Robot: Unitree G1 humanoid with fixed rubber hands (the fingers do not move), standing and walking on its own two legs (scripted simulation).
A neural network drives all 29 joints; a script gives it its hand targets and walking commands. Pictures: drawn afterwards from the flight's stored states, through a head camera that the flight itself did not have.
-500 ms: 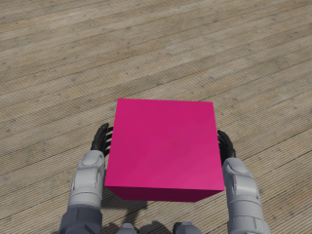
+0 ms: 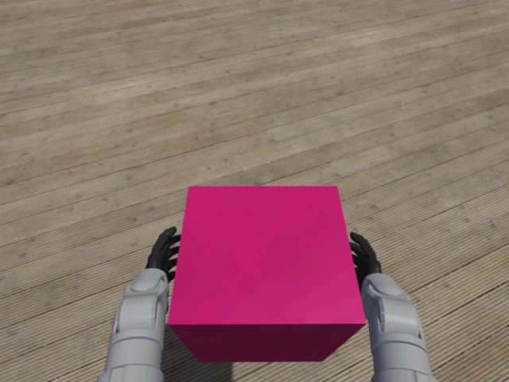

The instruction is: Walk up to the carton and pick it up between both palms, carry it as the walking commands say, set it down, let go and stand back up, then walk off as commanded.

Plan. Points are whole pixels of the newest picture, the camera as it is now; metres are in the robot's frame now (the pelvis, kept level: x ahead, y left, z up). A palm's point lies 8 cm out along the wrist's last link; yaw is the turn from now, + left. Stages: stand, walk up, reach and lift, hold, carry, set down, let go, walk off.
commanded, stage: reach and lift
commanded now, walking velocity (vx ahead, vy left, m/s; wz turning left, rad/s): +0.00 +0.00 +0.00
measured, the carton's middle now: (262, 282) +0.31 -0.01 -0.08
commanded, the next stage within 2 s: hold in 1.58 s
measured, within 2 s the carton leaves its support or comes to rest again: neither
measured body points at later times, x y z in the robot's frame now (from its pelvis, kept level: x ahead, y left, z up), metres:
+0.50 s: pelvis -0.01 +0.00 +0.01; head -0.02 +0.00 +0.46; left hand +0.30 +0.15 +0.03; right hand +0.28 -0.19 +0.02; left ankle +0.00 +0.12 -0.74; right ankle +0.01 -0.14 -0.74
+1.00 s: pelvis +0.00 +0.00 +0.01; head -0.02 +0.00 +0.46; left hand +0.29 +0.17 +0.04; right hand +0.29 -0.17 +0.03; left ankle +0.00 +0.12 -0.74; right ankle +0.01 -0.14 -0.74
